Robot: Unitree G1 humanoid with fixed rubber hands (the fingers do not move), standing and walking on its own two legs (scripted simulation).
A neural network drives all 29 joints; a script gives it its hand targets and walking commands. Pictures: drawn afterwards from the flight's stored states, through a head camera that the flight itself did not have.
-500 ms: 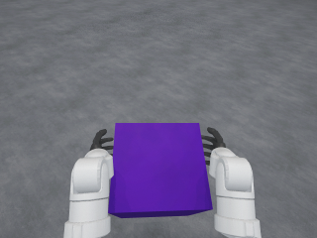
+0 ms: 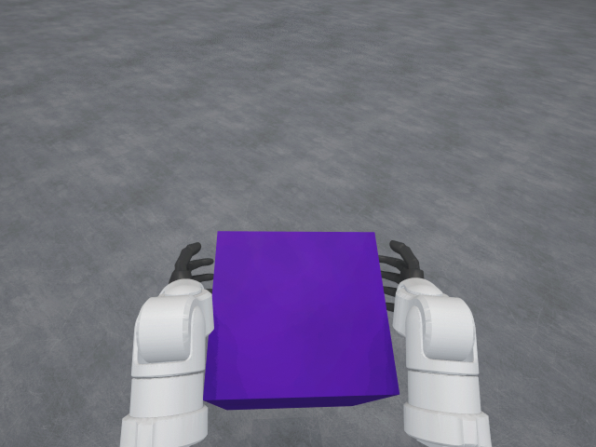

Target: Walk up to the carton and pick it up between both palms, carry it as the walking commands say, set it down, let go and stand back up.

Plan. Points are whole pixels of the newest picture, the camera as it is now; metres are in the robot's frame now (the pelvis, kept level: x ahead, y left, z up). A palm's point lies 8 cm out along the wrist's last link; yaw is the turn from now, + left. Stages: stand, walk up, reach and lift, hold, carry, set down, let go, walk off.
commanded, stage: carry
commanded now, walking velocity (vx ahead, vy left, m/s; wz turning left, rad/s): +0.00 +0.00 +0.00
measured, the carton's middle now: (293, 329) +0.30 +0.01 -0.01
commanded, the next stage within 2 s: none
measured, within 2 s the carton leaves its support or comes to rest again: neither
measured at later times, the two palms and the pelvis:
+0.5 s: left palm (184, 300) +0.28 +0.15 +0.09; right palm (408, 297) +0.29 -0.14 +0.10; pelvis +0.00 +0.00 +0.00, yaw +0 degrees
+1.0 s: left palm (182, 298) +0.28 +0.15 +0.10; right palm (409, 299) +0.28 -0.14 +0.10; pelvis +0.00 +0.00 +0.00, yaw +0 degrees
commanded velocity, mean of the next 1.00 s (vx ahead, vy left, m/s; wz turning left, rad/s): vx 0.08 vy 0.00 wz -0.08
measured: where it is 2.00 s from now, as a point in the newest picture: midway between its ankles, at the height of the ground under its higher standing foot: outside the picture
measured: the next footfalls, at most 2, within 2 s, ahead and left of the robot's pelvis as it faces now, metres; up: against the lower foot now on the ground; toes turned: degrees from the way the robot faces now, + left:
right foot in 1.68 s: +0.19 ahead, -0.27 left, +0.00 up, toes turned -26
left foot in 1.96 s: +0.50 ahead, -0.15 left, +0.00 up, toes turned -29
